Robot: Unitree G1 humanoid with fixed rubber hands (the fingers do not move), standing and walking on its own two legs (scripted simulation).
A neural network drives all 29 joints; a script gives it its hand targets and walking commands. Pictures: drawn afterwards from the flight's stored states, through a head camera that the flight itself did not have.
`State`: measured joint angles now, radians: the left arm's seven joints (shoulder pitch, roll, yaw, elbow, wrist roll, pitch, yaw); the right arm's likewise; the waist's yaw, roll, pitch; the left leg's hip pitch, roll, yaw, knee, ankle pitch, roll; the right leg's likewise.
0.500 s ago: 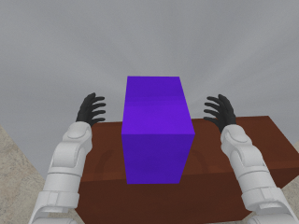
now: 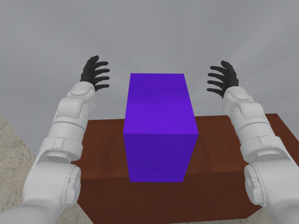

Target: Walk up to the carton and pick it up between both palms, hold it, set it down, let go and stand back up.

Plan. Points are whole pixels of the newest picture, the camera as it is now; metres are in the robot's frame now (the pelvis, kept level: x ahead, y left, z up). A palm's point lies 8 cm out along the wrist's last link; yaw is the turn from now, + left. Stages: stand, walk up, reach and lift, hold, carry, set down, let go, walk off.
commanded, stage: reach and lift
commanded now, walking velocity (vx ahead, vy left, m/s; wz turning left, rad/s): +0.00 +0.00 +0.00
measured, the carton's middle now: (156, 128) +0.43 -0.01 +0.01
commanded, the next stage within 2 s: none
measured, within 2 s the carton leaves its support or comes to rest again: neither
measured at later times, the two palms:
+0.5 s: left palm (94, 99) +0.43 +0.17 +0.14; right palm (221, 104) +0.42 -0.19 +0.13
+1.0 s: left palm (98, 118) +0.42 +0.17 +0.07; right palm (207, 121) +0.42 -0.17 +0.06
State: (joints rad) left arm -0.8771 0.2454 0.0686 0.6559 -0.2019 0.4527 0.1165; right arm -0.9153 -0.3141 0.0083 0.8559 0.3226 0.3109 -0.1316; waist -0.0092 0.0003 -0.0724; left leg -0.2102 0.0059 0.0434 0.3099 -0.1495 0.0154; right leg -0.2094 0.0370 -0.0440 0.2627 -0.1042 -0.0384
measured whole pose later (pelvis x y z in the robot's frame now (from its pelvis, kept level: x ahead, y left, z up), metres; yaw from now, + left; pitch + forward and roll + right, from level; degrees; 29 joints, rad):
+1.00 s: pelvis +0.00 +0.00 -0.01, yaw +0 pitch +17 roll +0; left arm -0.86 0.15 0.19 1.28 -0.04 -0.29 0.11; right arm -0.85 -0.11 -0.16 1.21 0.07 -0.17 -0.12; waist -0.02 0.01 -0.23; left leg -0.53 0.01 0.04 0.38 -0.14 0.01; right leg -0.53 0.03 -0.05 0.34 -0.10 -0.04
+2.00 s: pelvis +0.02 -0.01 +0.00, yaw +4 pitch +7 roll +0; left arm -0.70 -0.15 0.59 0.82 0.52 -0.12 -0.03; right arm -0.65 0.21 -0.60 0.79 -0.53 -0.18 -0.04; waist -0.06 0.00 -0.05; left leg -0.22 0.00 -0.03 0.17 -0.08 -0.01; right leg -0.20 0.04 -0.11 0.12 -0.06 -0.05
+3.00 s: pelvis +0.02 -0.01 +0.00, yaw +4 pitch +8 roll +0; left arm -0.68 -0.15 0.55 0.81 0.51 -0.12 -0.01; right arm -0.64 0.18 -0.56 0.81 -0.50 -0.20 -0.06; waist -0.06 0.01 -0.08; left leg -0.24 0.00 -0.03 0.16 -0.07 0.00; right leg -0.21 0.04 -0.11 0.10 -0.04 -0.05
